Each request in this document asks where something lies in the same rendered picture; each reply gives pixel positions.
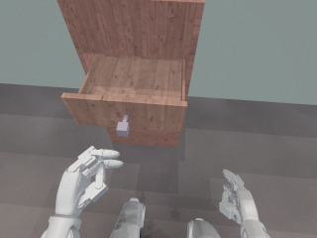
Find left robot forearm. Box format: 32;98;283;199
41;214;82;238

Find drawer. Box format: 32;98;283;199
61;54;187;133

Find right robot hand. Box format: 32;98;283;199
219;169;260;225

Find robot left thigh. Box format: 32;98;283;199
110;200;146;238

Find right robot forearm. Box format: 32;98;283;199
240;219;270;238

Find handle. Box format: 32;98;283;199
116;115;130;137

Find robot left shin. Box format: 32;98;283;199
123;197;139;206

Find cabinet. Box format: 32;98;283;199
56;0;205;148

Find left robot hand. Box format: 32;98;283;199
55;146;124;217

